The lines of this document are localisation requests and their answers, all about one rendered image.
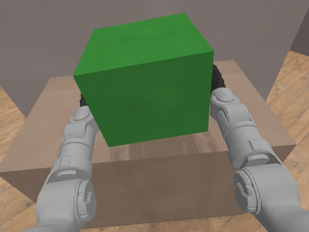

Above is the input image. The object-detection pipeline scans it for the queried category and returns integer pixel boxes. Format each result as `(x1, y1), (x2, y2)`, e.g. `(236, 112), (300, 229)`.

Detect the right robot hand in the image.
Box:
(211, 64), (226, 92)

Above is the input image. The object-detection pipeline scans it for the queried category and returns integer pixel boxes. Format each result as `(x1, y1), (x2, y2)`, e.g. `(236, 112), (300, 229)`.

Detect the right robot forearm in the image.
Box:
(210, 87), (300, 201)

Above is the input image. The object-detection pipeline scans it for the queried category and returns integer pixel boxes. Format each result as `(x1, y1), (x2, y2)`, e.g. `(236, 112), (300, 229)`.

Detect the left robot forearm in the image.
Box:
(36, 105), (99, 222)

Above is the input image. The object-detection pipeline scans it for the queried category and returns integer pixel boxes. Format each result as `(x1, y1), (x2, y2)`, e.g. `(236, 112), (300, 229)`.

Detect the pedestal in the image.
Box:
(0, 59), (296, 230)

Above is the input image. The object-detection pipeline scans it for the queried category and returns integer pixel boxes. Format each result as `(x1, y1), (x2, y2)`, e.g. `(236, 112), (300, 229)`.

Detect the left robot upper arm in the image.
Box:
(20, 178), (97, 232)

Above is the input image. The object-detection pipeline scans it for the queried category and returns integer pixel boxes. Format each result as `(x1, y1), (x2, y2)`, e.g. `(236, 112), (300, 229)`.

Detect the left robot hand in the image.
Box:
(79, 94), (88, 107)

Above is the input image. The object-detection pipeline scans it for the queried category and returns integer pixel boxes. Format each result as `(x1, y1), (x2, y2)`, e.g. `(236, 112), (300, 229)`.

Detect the right robot upper arm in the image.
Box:
(233, 163), (309, 232)

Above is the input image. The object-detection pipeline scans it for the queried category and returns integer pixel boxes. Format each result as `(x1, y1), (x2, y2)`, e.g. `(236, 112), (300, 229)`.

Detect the carton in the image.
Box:
(73, 13), (214, 147)

